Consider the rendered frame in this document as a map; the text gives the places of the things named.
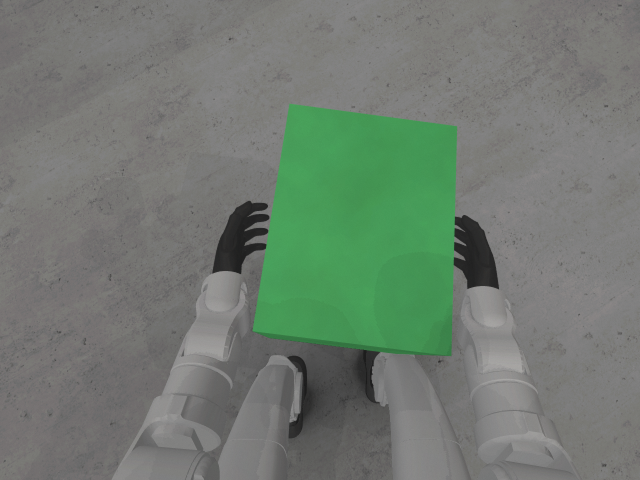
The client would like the robot right thigh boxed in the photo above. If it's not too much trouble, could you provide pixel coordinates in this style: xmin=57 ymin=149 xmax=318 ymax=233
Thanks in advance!
xmin=374 ymin=354 xmax=471 ymax=480

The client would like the left robot forearm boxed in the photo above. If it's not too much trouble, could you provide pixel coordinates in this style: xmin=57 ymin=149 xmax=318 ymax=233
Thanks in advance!
xmin=112 ymin=271 xmax=251 ymax=480

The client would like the carton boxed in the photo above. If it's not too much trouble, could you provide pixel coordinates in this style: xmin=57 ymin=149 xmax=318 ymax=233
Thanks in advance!
xmin=253 ymin=104 xmax=457 ymax=356

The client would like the right robot upper arm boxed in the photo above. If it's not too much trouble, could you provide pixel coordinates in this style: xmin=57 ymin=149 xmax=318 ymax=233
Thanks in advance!
xmin=477 ymin=460 xmax=579 ymax=480

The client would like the left robot hand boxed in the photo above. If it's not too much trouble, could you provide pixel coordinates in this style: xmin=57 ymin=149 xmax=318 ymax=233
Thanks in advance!
xmin=212 ymin=201 xmax=269 ymax=274

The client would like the left robot upper arm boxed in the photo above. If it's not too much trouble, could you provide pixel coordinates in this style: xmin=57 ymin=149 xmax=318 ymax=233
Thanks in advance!
xmin=115 ymin=445 xmax=220 ymax=480

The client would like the robot left foot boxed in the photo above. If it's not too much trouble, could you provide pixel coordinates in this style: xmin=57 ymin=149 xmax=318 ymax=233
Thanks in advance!
xmin=287 ymin=356 xmax=307 ymax=438

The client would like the right robot hand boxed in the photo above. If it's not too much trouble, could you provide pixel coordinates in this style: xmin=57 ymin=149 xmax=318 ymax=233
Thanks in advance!
xmin=454 ymin=215 xmax=499 ymax=289

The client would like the right robot forearm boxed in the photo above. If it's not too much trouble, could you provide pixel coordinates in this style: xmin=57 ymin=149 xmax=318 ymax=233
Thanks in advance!
xmin=457 ymin=286 xmax=582 ymax=480

